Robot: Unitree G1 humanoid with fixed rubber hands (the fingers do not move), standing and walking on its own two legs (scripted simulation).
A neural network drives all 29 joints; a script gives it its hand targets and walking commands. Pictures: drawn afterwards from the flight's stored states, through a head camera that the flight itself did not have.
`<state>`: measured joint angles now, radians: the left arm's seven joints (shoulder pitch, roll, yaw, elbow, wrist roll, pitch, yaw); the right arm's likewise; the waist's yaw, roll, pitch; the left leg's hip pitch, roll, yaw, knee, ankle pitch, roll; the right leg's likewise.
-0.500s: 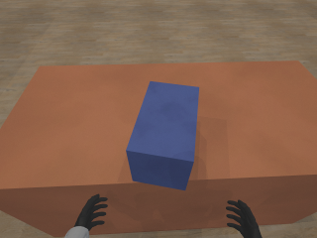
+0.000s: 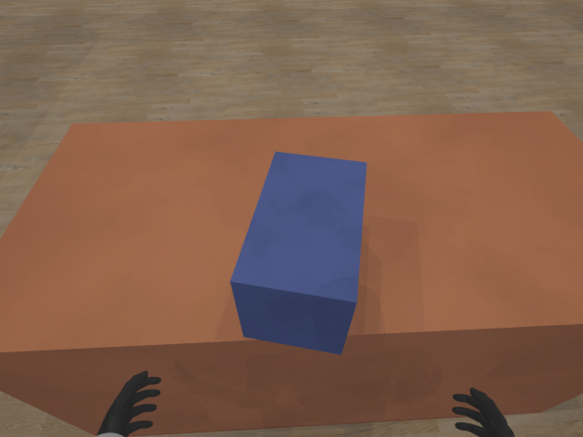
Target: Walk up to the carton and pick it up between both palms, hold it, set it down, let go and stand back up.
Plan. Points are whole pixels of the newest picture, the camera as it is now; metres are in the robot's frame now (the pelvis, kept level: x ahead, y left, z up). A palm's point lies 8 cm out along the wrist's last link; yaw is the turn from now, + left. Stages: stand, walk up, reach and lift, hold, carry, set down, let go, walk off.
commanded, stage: stand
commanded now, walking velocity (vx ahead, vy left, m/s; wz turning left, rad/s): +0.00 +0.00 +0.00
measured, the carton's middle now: (306, 247) +0.41 -0.02 +0.00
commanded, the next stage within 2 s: none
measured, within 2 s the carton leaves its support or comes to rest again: neither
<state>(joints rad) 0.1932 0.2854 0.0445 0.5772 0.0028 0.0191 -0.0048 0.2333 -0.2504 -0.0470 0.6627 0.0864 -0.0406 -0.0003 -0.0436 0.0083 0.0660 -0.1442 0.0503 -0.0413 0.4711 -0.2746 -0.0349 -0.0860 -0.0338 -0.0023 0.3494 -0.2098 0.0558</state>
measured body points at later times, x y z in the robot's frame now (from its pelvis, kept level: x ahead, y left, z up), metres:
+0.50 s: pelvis +0.00 +0.00 +0.00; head +0.01 +0.01 +0.45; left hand +0.16 +0.28 -0.09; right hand +0.13 -0.29 -0.09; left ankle -0.01 +0.14 -0.74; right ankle -0.01 -0.16 -0.74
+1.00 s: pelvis -0.01 +0.00 +0.00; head -0.02 +0.00 +0.45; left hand +0.14 +0.29 -0.09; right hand +0.10 -0.29 -0.09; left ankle -0.01 +0.14 -0.74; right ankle -0.01 -0.16 -0.74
